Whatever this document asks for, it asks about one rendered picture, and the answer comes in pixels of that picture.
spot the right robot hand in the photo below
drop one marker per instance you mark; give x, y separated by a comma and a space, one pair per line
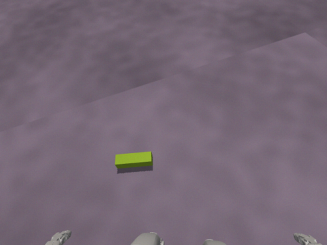
305, 240

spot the left robot hand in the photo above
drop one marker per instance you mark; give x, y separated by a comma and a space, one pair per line
59, 238

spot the carton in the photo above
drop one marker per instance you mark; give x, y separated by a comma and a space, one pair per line
133, 160

